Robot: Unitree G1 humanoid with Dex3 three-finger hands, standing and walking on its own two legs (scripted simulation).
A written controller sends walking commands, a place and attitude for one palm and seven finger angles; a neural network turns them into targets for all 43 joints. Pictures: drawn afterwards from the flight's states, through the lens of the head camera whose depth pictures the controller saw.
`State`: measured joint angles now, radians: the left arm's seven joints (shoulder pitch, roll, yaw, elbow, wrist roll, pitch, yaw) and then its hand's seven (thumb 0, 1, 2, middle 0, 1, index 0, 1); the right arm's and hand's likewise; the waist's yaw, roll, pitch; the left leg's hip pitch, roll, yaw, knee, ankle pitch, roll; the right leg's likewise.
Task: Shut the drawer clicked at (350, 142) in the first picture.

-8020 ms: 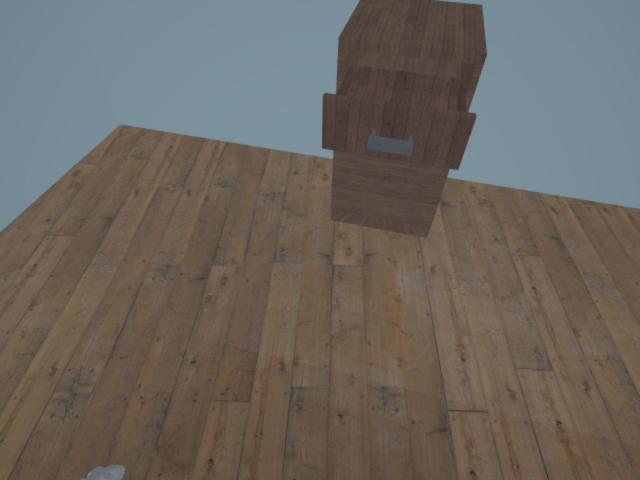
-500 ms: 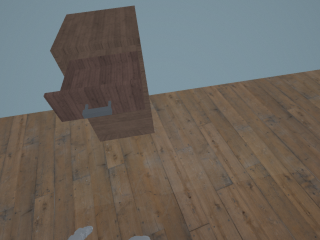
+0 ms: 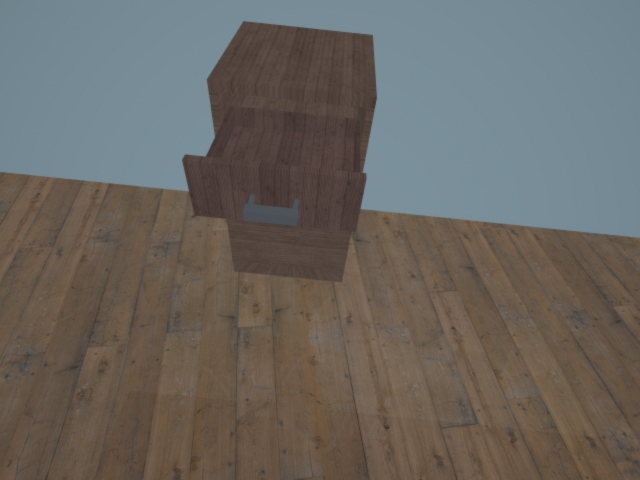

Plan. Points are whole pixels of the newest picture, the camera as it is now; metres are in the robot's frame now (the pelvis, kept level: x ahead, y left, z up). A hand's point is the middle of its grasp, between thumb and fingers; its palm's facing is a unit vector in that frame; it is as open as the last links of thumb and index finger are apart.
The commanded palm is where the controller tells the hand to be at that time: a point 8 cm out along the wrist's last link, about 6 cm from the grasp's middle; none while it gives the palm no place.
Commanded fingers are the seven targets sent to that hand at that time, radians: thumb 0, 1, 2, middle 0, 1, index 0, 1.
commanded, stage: take the last steps up to it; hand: left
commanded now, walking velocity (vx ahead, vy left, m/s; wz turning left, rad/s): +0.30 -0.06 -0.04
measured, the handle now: (272, 207) +0.66 +0.18 -0.10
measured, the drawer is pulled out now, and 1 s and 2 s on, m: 0.30 0.30 0.30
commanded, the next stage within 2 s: come to a stop and stand still in 1.00 s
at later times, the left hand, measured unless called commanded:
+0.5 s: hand (253, 393) +0.28 +0.13 -0.17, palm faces -0.09 -0.98 -0.19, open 7.4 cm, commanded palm none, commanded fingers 0.00 0.90 0.90 -0.20 -0.30 -0.20 -0.30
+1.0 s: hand (262, 435) +0.22 +0.11 -0.17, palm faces +0.13 -0.98 -0.13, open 7.3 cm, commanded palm none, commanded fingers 0.00 0.90 0.90 -0.20 -0.30 -0.20 -0.30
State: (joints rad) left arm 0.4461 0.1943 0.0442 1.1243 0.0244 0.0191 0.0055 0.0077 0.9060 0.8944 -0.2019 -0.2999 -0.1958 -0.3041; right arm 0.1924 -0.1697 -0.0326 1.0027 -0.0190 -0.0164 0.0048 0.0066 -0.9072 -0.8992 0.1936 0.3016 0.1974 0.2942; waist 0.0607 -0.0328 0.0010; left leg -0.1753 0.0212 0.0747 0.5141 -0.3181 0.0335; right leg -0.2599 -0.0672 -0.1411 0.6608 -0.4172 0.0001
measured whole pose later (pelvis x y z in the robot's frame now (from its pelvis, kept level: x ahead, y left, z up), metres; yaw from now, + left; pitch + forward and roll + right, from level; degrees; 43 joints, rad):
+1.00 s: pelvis +0.29 -0.05 +0.00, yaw +0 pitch -1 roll -2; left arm 0.40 0.14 0.04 1.15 0.02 -0.06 0.01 0.00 0.92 0.89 -0.20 -0.30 -0.20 -0.30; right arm 0.14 -0.16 -0.04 1.03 -0.02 -0.02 0.01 0.01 -0.91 -0.90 0.19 0.30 0.19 0.29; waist 0.07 0.00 0.02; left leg -0.35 0.07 0.10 0.60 -0.25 -0.02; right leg -0.09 0.02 -0.17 0.39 -0.28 -0.04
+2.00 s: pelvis +0.29 -0.07 +0.01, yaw -1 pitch +0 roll +0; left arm 0.29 0.16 0.06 1.08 0.02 0.02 0.02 0.01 0.91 0.89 -0.20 -0.30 -0.20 -0.30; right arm 0.27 -0.20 -0.04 1.04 -0.01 0.01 -0.01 0.01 -0.91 -0.90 0.19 0.30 0.20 0.29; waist 0.05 0.01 -0.01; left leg -0.13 0.02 0.02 0.41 -0.33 -0.01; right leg -0.30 -0.02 -0.05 0.46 -0.17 -0.02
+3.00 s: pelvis +0.32 -0.05 +0.00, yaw -2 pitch +0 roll +0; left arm 0.43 0.17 0.03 0.54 -0.07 0.05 0.07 0.02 0.91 0.89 -0.21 -0.31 -0.20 -0.31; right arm 0.28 -0.18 0.00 0.95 0.02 -0.11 -0.05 0.01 -0.92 -0.90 0.20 0.30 0.20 0.29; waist 0.03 -0.01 0.02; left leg -0.13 -0.03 0.04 0.47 -0.34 0.04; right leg -0.22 -0.01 -0.03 0.53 -0.29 -0.01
